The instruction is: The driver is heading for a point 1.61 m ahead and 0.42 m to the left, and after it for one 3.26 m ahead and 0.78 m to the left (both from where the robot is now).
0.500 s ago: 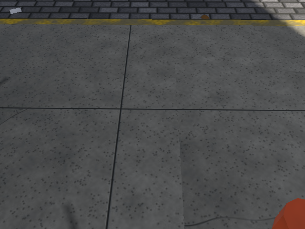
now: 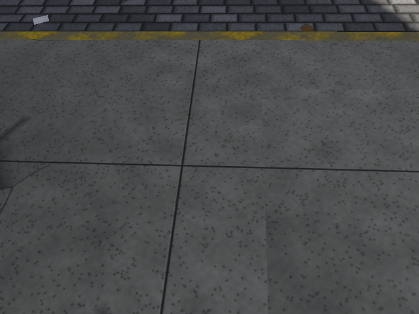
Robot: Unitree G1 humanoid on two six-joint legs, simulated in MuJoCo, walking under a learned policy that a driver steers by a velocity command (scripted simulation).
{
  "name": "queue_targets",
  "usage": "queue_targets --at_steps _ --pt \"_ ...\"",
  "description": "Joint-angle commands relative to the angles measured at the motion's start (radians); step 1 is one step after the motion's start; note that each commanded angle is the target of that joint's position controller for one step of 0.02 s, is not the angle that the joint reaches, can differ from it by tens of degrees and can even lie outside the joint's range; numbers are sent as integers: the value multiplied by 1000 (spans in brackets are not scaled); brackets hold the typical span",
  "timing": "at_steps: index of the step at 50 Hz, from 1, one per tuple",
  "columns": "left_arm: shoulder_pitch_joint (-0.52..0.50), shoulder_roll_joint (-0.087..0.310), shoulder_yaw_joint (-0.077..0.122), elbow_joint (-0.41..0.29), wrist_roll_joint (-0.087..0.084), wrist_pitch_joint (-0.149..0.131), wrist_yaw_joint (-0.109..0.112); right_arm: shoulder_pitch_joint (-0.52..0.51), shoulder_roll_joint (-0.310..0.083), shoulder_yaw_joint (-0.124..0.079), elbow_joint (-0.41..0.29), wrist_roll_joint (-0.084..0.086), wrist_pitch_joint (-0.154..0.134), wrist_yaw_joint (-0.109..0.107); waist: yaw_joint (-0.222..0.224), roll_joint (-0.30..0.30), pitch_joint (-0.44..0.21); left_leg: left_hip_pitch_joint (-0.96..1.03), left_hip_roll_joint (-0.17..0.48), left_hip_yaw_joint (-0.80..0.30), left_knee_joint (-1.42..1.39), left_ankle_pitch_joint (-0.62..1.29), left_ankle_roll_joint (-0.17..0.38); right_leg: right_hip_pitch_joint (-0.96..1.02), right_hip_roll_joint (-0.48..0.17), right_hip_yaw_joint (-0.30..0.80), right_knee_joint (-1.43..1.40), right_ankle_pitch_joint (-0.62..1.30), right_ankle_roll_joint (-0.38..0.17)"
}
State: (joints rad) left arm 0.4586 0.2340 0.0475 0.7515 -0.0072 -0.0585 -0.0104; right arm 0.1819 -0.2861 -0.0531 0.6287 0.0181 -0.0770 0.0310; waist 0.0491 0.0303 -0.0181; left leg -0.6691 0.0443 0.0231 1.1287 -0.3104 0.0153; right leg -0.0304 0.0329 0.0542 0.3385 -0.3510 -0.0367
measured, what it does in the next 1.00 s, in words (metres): walks ahead: left foot, then right foot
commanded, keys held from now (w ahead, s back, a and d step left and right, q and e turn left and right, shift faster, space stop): w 1.00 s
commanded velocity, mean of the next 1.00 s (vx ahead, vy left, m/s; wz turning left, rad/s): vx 0.48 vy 0.00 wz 0.00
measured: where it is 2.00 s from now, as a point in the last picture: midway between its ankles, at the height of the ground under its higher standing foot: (229, 174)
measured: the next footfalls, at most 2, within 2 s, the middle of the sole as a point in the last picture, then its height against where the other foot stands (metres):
left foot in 0.20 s outside the picture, level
right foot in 0.74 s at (272, 297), level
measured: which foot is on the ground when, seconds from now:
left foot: up 0.00-0.18, down 0.20-0.76, up 0.78-1.00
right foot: down 0.00-0.22, up 0.24-0.72, down 0.74-1.00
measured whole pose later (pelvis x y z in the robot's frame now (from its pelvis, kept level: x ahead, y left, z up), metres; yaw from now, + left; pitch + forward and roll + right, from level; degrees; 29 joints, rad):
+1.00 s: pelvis +0.52 -0.02 +0.01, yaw +0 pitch +1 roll -1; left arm 0.34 0.26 0.04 0.78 0.00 -0.09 -0.02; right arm 0.20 -0.31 -0.04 0.75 0.01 -0.06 0.01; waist 0.04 0.05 0.01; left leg -0.63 0.11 -0.04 1.01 -0.21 -0.01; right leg -0.16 0.06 -0.05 0.29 -0.16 -0.06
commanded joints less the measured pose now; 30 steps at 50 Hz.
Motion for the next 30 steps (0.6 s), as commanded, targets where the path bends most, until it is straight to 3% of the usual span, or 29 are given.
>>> queue_targets --at_steps 1,2,4,5,7,8,9,10,11,12,13,14,15,16,17,20,23,27,30 --pt "-56 133 23 -46 -4 -2 25 -184 23 27 -106 -12 -28 27 10 -103 118 -57 13 33 -273 213 -24 -79 -172 96 -182 433 -149" --pt "-45 162 29 -37 -6 -7 28 -210 23 28 -112 -8 -31 28 17 -118 114 31 -4 36 -380 277 -25 -112 -170 82 -204 414 -146" --pt "-20 209 41 -15 -18 -19 27 -232 -26 12 -118 5 -30 26 16 -142 109 113 -25 23 -492 329 -16 -80 -213 97 -219 402 -142" --pt "-20 215 44 -6 -23 -22 25 -233 -50 4 -118 9 -29 24 8 -144 110 126 -30 12 -534 333 -2 -41 -234 99 -205 432 -135" --pt "-25 223 48 9 -20 -19 22 -192 -90 -15 -107 8 -27 16 -28 -154 73 185 -51 12 -575 304 37 46 -254 85 -113 678 -108" --pt "-27 229 51 14 -16 -13 22 -129 -110 -27 -91 5 -23 9 -65 -163 18 272 -76 33 -579 279 62 72 -246 66 -16 852 -92" --pt "-28 222 49 14 -9 -5 22 -1 -136 -45 -56 4 -16 -1 -134 -150 -66 446 -100 58 -592 275 92 46 -211 34 152 975 -71" --pt "-29 197 38 -1 5 -4 26 161 -163 -55 -24 0 -9 -13 -204 -124 -171 723 -16 -24 -544 285 133 -128 -179 27 387 840 -45" --pt "96 54 -1 -27 19 -13 22 267 -269 -70 -4 -31 -9 -17 -145 176 -349 1082 275 -485 -587 161 277 -470 -13 3 832 143 19" --pt "133 87 -4 0 -11 -33 12 297 -209 -56 11 -24 -12 -7 -153 268 -465 1108 363 -873 -820 -96 347 -603 43 126 1012 -212 23" --pt "3 174 22 -26 -42 -39 5 207 -155 -41 9 -11 -12 -9 -150 155 -237 948 321 -746 -861 -221 289 -715 -28 99 1065 -150 17" --pt "-102 187 20 -58 -41 -44 5 139 -129 -32 9 -6 -10 -11 -131 57 -106 767 283 -587 -876 -182 252 -710 -83 58 1015 -52 5" --pt "-145 172 18 -66 -23 -43 9 85 -116 -26 10 -17 -12 -7 -94 -6 -35 612 241 -486 -898 -77 234 -670 -122 38 957 12 4" --pt "-132 164 23 -61 -12 -33 13 51 -96 -20 9 -32 -18 -3 -54 14 -11 507 199 -407 -925 9 223 -605 -155 46 906 58 3" --pt "-99 147 21 -48 -11 -21 14 30 -87 -18 12 -33 -23 -2 -28 44 -10 446 175 -357 -957 36 225 -553 -167 46 883 82 7" --pt "-103 119 15 -45 -1 3 24 38 -97 -21 46 -21 -44 0 -9 42 24 370 159 -255 -1014 108 250 -561 -180 26 795 140 35" --pt "-216 113 11 -78 10 -4 25 81 -124 -28 75 -18 -41 -11 -39 13 60 411 154 -204 -1033 166 248 -645 -192 24 630 304 59" --pt "-353 89 0 -108 2 -23 10 141 -154 -33 103 -5 -24 -22 -99 2 78 468 135 -127 -1023 213 210 -610 -154 -15 373 460 66" --pt "-440 88 -3 -137 -8 -32 -8 199 -169 -35 135 1 -9 -22 -139 6 93 549 161 -127 -990 209 205 -605 -132 -29 271 454 60"
Over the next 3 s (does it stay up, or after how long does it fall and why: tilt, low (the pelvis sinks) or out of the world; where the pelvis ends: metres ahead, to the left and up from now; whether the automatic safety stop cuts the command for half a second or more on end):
stays up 1.54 0.29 0.00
